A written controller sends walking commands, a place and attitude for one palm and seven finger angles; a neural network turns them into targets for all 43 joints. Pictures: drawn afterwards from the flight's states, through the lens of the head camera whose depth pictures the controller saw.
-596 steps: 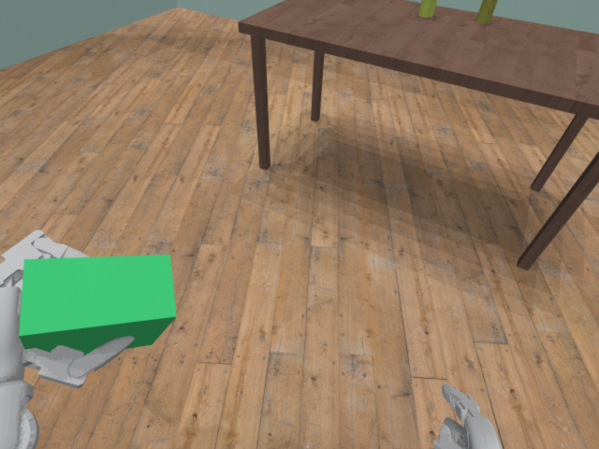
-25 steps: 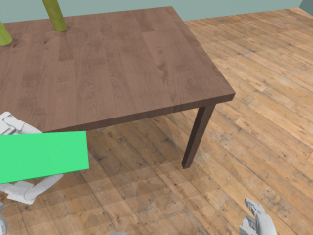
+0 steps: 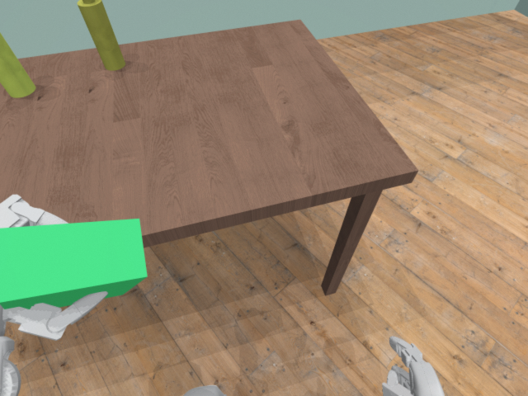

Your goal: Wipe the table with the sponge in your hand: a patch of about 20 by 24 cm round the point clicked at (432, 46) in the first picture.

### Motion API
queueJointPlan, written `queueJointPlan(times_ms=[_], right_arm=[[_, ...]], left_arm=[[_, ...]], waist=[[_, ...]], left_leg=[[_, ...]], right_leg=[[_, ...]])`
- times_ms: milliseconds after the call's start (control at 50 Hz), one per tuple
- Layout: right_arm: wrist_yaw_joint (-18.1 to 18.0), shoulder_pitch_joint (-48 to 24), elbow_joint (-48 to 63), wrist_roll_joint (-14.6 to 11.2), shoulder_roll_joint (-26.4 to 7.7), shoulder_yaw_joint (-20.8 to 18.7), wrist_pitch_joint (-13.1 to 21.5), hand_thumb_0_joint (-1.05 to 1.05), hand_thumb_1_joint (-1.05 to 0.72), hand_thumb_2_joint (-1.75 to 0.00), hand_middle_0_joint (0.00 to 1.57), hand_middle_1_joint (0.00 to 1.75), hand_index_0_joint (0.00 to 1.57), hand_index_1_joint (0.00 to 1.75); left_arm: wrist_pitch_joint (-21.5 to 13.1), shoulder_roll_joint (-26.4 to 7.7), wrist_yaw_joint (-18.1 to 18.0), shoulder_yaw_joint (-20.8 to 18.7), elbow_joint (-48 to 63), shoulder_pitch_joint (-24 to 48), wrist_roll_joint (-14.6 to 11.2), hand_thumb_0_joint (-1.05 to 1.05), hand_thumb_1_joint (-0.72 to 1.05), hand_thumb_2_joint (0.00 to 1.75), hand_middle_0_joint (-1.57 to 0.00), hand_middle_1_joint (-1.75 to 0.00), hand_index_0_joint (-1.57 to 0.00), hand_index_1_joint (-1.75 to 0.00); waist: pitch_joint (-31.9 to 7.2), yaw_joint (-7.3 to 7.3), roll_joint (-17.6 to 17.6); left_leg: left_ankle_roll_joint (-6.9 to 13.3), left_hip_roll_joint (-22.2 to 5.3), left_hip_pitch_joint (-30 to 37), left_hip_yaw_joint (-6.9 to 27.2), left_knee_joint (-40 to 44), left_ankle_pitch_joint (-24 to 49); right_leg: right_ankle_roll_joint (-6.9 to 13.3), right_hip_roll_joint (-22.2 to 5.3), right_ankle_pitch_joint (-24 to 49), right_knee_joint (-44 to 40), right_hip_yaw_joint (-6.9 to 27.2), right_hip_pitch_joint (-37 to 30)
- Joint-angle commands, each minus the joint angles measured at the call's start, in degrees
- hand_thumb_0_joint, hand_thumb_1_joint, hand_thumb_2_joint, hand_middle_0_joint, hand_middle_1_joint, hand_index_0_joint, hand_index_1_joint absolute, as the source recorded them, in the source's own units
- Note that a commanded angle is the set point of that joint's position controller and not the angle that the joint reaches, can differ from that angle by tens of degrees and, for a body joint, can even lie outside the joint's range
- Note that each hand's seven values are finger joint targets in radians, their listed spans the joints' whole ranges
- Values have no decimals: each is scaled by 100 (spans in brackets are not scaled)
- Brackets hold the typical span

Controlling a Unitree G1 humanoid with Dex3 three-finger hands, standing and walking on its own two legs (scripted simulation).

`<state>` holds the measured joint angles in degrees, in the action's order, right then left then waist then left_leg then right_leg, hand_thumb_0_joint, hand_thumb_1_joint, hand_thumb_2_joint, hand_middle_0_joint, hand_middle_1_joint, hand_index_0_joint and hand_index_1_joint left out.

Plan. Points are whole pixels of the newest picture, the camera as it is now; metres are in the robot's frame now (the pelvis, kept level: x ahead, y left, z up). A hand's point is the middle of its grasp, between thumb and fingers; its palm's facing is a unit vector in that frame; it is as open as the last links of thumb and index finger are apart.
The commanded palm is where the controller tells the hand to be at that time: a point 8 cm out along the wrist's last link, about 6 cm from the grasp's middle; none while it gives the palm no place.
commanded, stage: come to a stop and stand still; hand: left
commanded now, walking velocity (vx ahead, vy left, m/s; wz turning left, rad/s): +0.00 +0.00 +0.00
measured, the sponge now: (93, 265) +0.23 +0.21 +0.14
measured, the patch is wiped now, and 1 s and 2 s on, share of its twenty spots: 0.00 0.00 0.00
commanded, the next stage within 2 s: look again from close up in 0.88 s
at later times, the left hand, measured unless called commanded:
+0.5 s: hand (21, 295) +0.19 +0.26 +0.16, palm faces +0.38 -0.84 -0.39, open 10.0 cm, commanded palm +0.14 +0.30 +0.18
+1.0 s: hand (16, 290) +0.20 +0.26 +0.16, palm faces +0.36 -0.85 -0.39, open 10.0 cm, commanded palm +0.13 +0.30 +0.18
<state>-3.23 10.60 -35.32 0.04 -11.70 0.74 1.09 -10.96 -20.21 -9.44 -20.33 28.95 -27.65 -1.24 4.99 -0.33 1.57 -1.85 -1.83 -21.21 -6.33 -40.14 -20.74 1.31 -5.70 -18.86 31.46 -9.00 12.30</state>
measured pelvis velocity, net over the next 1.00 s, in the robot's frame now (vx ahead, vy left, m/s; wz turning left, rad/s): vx -0.03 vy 0.03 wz -0.02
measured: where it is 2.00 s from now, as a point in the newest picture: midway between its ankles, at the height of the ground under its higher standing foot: outside the picture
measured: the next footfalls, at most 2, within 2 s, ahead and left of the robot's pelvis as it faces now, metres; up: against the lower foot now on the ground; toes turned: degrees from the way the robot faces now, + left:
left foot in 0.06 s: +0.07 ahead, +0.14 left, +0.00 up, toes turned +0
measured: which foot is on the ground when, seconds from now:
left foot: up 0.00-0.04, down 0.06-1.00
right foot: down 0.00-1.00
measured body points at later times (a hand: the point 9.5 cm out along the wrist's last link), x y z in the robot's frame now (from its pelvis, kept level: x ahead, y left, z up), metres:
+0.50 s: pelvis -0.02 +0.02 -0.01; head -0.01 +0.02 +0.44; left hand +0.17 +0.30 +0.18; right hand +0.13 -0.20 -0.11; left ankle +0.03 +0.14 -0.74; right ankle -0.02 -0.08 -0.74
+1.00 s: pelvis -0.03 +0.03 +0.00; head -0.02 +0.03 +0.44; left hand +0.17 +0.30 +0.18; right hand +0.12 -0.20 -0.09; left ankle +0.03 +0.14 -0.74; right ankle -0.02 -0.08 -0.74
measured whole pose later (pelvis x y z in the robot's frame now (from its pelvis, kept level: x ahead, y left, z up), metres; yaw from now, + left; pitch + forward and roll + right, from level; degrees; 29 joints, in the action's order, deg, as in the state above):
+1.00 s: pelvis -0.03 +0.03 +0.00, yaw -1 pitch -2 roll -1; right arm -5.3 13.7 -33.9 -0.8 -11.3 1.7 4.0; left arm -10.6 -21.8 -8.0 -17.9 25.9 -23.5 -1.7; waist 3.0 0.8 -0.7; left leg 0.7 -2.9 -17.9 -4.5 -30.7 -11.2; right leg 1.3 -0.2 -14.7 29.4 -6.4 13.1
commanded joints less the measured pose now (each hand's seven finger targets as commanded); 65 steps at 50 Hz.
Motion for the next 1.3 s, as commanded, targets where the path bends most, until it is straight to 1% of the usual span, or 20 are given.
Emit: queueJointPlan(times_ms=[0,40,60,80,100,160,260,340,380,480,600,800,940,960,980,1020,1060,1140,1160,1280], right_arm=[[-112,-370,1105,-4,-417,-267,204,0,-90,-90,20,30,20,30],[-120,-287,1180,-63,-655,-399,219,0,-90,-90,20,30,20,30],[-108,-203,1196,-100,-697,-452,260,0,-90,-90,20,30,20,30],[-100,-192,1167,6,-610,-376,300,0,-90,-90,20,30,20,30],[-68,-243,1104,74,-631,-357,350,0,-90,-90,20,30,20,30],[23,-168,1083,-37,-643,-395,516,0,-90,-90,20,30,20,30],[29,-215,1102,-82,-658,-297,551,0,-90,-90,20,30,20,30],[-13,-232,1091,-103,-490,-247,422,0,-90,-90,20,30,20,30],[-35,-298,1021,-80,-415,-157,379,0,-90,-90,20,30,20,30],[-153,-400,976,-44,-520,-163,368,0,-90,-90,20,30,20,30],[-159,-359,1029,2,-620,-165,471,0,-90,-90,20,30,20,30],[-116,-221,945,-11,-580,-211,609,0,-90,-90,20,30,20,30],[-151,-366,970,7,-589,-174,551,0,-90,-90,20,30,20,30],[-469,530,1524,-359,-855,463,696,0,-90,-90,20,30,20,30],[-253,-107,1182,-274,-68,50,861,0,-90,-90,20,30,20,30],[7,240,967,83,-751,-196,936,0,-90,-90,20,30,20,30],[238,314,1119,4,-626,-136,1040,0,-90,-90,20,30,20,30],[281,-53,1209,13,-832,-188,1223,0,-90,-90,20,30,20,30],[238,-201,1205,23,-886,-192,1212,0,-90,-90,20,30,20,30],[62,-357,1336,133,-787,-169,1043,0,-90,-90,20,30,20,30]], left_arm=[[-342,-1080,-151,-764,1559,28,-32,0,10,130,-120,-160,-120,-160],[-370,-1125,-118,-768,1695,117,-43,0,10,130,-120,-160,-120,-160],[-386,-1134,-83,-754,1550,38,-62,0,10,130,-120,-160,-120,-160],[-454,-1093,-66,-759,1612,45,-42,0,10,130,-120,-160,-120,-160],[-486,-1183,-69,-794,1649,199,9,0,10,130,-120,-160,-120,-160],[-464,-1087,-69,-698,1846,195,-53,0,10,130,-120,-160,-120,-160],[-324,-980,-33,-699,1458,-25,-99,0,10,130,-120,-160,-120,-160],[-169,-931,36,-616,922,104,-230,0,10,130,-120,-160,-120,-160],[-131,-1001,-14,-621,985,324,-221,0,10,130,-120,-160,-120,-160],[-200,-1048,-2,-541,1056,636,-125,0,10,130,-120,-160,-120,-160],[-446,-911,-6,-491,1132,585,-22,0,10,130,-120,-160,-120,-160],[-367,-849,-3,-414,932,548,-92,0,10,130,-120,-160,-120,-160],[-334,-910,-10,-471,1071,587,-103,0,10,130,-120,-160,-120,-160],[-1189,-5890,-93,-2583,2643,6312,37,0,10,130,-120,-160,-120,-160],[-729,-2406,57,-1918,29,3665,20,0,10,130,-120,-160,-120,-160],[-713,-2131,226,-1307,-392,2527,-52,0,10,130,-120,-160,-120,-160],[-714,-972,401,-374,-280,1378,-157,0,10,130,-120,-160,-120,-160],[-586,-795,386,-178,645,785,-84,0,10,130,-120,-160,-120,-160],[-562,-1125,331,-499,711,778,-63,0,10,130,-120,-160,-120,-160],[-563,-1346,222,-1082,1227,759,-16,0,10,130,-120,-160,-120,-160]], waist=[[-1399,45,340],[-1412,82,-690],[-1389,78,-1015],[-1273,41,-1862],[-1095,16,-2010],[-1367,37,-1544],[-1186,6,-1255],[-897,-41,676],[-937,-48,649],[-817,34,3],[-593,87,-1242],[-800,8,-106],[-729,50,-479],[-606,-177,-869],[-1061,98,50],[-1033,186,275],[-1148,259,47],[-570,178,-324],[-599,215,-783],[-1281,211,-957]], left_leg=[[45,-2,970,-255,1571,1664],[417,-1039,1681,645,1520,3667],[599,-1450,1949,1104,1648,4060],[945,-1785,1805,1668,1961,4350],[1052,-1878,1429,1822,2103,4069],[852,-1483,1803,1021,1743,3823],[522,-1234,805,687,1701,2091],[51,-258,483,153,489,279],[43,-170,404,287,353,254],[207,-440,878,575,1287,1070],[486,-1011,-178,1379,2584,-626],[197,-377,544,573,1349,168],[280,-576,549,855,1721,430],[347,-145,50,774,1724,-157],[313,-489,517,621,1280,308],[190,-62,588,449,664,53],[207,57,541,435,657,510],[214,-215,991,673,1613,926],[219,-272,1006,691,1892,1074],[247,-417,1245,768,1867,2815]], right_leg=[[80,-757,3652,29,584,-850],[-256,-175,1483,469,415,91],[-290,104,-360,817,371,558],[-317,266,-1326,1484,453,961],[-280,212,-1450,1797,615,879],[-294,345,-815,1016,439,738],[-303,374,268,-574,307,-346],[247,-800,1208,-1302,1872,247],[409,-1018,1613,-1250,1893,129],[63,-443,616,-987,1244,279],[-153,304,-149,-326,653,-312],[51,-220,-70,-1263,1382,293],[-42,18,80,-1001,1035,221],[-356,377,-18,-925,1003,70],[-101,54,-776,-866,899,611],[293,-398,-204,-1501,2048,565],[421,-607,526,-1389,2128,71],[56,96,446,-1206,1115,460],[-18,265,577,-1033,953,305],[-104,478,1439,-615,616,-332]])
